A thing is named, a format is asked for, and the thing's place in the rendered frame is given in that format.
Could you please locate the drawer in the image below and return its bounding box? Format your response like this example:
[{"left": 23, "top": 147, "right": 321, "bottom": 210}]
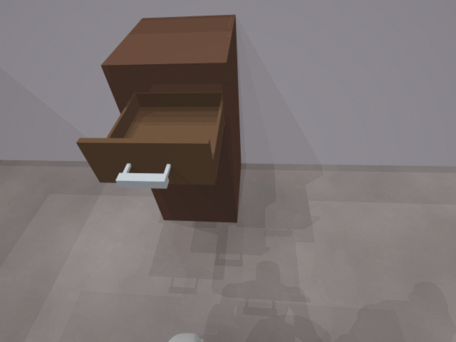
[{"left": 76, "top": 91, "right": 224, "bottom": 185}]

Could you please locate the cabinet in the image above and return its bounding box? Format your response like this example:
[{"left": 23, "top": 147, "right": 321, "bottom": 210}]
[{"left": 101, "top": 14, "right": 241, "bottom": 223}]

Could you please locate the handle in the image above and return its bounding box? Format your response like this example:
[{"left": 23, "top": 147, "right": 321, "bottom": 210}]
[{"left": 115, "top": 163, "right": 171, "bottom": 189}]

